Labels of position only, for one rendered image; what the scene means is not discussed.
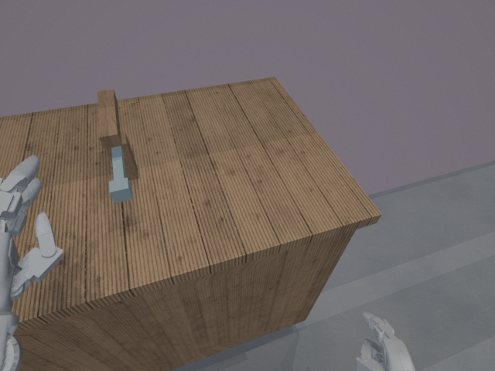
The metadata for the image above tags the right robot hand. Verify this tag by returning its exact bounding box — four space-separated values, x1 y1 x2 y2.
356 311 415 371

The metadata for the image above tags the tap lever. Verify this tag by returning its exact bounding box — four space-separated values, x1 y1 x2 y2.
109 146 133 203

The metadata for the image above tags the robot left forearm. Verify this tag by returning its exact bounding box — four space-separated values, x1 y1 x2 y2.
0 311 23 371

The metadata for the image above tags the counter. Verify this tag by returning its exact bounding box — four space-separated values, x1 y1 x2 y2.
0 77 382 371

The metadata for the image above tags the left robot hand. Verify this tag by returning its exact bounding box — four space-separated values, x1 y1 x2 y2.
0 155 63 312

